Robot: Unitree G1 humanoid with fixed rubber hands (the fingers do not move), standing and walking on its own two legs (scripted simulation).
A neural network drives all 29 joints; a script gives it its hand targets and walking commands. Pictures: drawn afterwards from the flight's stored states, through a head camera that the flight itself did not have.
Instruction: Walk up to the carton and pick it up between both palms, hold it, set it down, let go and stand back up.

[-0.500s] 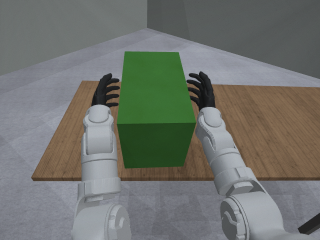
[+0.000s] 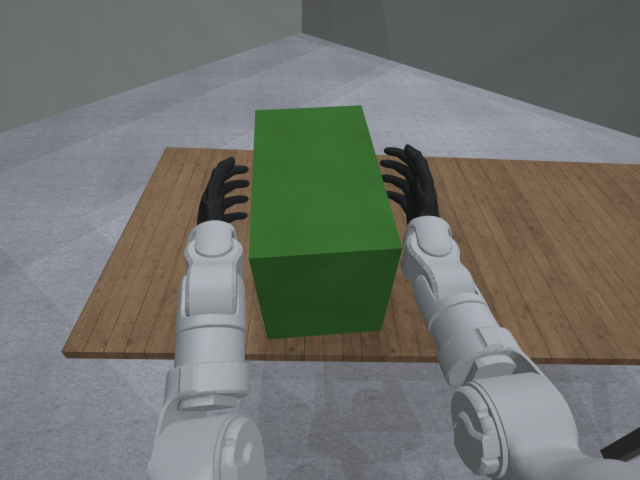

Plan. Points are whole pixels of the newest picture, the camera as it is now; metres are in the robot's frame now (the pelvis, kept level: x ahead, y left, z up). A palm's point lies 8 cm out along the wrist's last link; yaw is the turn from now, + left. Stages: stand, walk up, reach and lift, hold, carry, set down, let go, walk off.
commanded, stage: set down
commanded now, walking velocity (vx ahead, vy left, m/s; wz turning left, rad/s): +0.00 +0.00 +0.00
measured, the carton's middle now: (316, 217) +0.45 +0.00 +0.10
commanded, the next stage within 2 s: none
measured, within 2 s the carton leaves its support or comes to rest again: neither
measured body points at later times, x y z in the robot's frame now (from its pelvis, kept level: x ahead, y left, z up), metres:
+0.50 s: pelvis -0.01 -0.01 +0.00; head -0.02 +0.01 +0.45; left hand +0.40 +0.12 +0.13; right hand +0.41 -0.14 +0.15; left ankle +0.00 +0.13 -0.75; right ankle -0.01 -0.10 -0.75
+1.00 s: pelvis +0.01 +0.00 +0.00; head +0.02 +0.01 +0.45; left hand +0.42 +0.11 +0.10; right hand +0.43 -0.14 +0.12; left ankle +0.00 +0.13 -0.75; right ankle -0.01 -0.10 -0.75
